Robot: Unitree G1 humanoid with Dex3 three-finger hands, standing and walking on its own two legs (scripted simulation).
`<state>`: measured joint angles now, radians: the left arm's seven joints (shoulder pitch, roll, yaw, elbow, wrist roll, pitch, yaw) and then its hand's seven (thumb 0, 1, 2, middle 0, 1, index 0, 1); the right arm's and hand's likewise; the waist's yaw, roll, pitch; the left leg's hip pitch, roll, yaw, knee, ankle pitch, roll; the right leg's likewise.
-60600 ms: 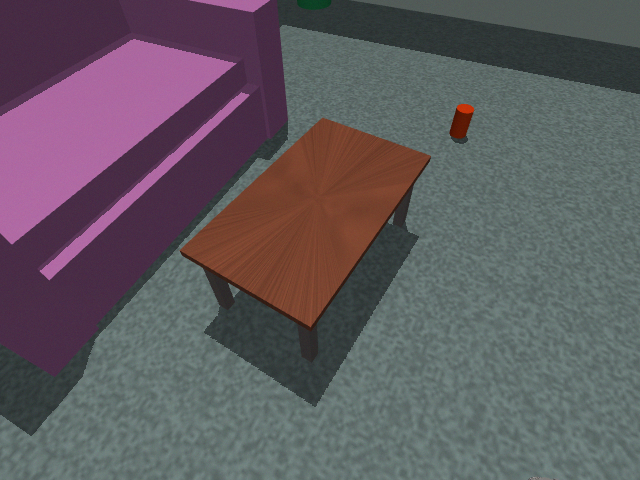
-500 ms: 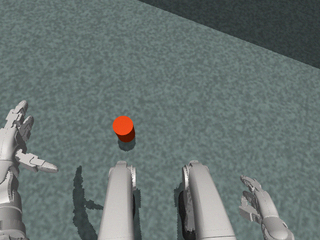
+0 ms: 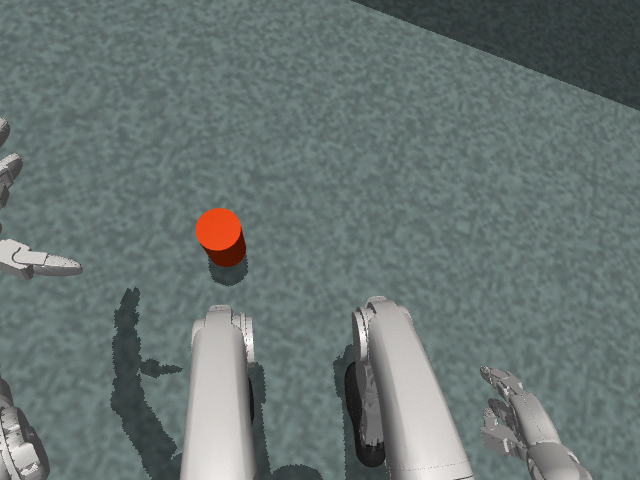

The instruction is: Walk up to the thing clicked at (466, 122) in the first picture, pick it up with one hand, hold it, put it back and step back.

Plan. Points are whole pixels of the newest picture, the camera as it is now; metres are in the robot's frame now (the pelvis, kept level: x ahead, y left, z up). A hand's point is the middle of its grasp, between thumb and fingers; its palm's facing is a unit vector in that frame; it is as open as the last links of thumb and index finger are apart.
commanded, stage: go down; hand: left
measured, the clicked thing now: (223, 239) +0.48 +0.16 -0.39
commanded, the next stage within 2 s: approach in 0.56 s
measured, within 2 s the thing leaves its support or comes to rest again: neither
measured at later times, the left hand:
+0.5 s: hand (31, 205) +0.43 +0.33 -0.05, palm faces -0.01 -0.97 -0.24, open 16.6 cm
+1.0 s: hand (88, 206) +0.46 +0.31 -0.13, palm faces -0.05 -1.00 -0.03, open 17.2 cm
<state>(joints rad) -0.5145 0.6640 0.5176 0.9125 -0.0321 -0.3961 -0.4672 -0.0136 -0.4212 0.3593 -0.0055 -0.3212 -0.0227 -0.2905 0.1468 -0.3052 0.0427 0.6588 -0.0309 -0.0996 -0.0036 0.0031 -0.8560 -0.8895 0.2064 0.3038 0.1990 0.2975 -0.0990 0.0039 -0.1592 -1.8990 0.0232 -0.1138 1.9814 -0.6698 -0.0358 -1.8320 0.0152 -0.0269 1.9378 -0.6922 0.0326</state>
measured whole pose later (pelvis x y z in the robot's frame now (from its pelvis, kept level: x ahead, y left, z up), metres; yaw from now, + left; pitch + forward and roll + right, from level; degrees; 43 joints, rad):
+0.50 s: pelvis -0.01 +0.00 -0.04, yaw -1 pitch +33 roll -6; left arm -0.64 0.77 0.57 1.01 -0.03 -0.42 -0.54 -0.01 -0.34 0.14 -0.01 -0.12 -0.02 -0.08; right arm 0.14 -0.31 0.08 0.66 -0.04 -0.08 0.00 0.00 -0.86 -0.89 0.21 0.30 0.20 0.30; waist -0.13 -0.01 -0.13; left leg -2.01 0.02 -0.13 2.10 -0.67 -0.04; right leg -1.94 0.02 -0.03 2.05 -0.69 0.04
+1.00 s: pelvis -0.01 +0.00 -0.10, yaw -4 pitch +31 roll -9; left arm -0.78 0.85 0.60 1.24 -0.17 -0.57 -0.66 -0.01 -0.46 0.06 -0.02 -0.11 -0.04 -0.08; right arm 0.12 -0.35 0.18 0.64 -0.08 -0.12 0.02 0.00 -0.87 -0.89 0.21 0.30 0.20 0.30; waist -0.21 -0.05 -0.05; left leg -2.17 0.01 -0.18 2.30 -0.69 -0.04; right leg -2.07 0.04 -0.06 2.22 -0.70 0.05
